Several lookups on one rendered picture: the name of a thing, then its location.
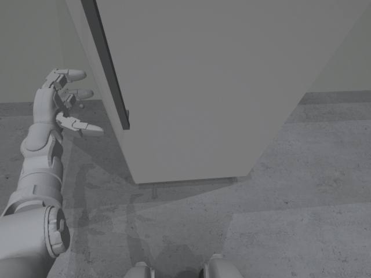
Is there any handle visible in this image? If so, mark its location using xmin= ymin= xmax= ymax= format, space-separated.
xmin=81 ymin=0 xmax=130 ymax=130

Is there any robot left shin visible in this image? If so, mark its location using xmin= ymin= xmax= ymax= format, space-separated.
xmin=135 ymin=262 xmax=147 ymax=267

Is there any left robot hand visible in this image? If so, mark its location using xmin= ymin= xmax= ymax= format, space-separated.
xmin=33 ymin=68 xmax=105 ymax=138

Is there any fridge door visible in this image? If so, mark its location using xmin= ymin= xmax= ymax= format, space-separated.
xmin=66 ymin=0 xmax=371 ymax=184

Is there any robot right thigh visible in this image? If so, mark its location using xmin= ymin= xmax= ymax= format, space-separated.
xmin=203 ymin=258 xmax=244 ymax=278

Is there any robot left upper arm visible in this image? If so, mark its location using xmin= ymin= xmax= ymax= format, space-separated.
xmin=0 ymin=206 xmax=70 ymax=278

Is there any robot left forearm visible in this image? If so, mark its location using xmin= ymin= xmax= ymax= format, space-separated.
xmin=0 ymin=123 xmax=63 ymax=219

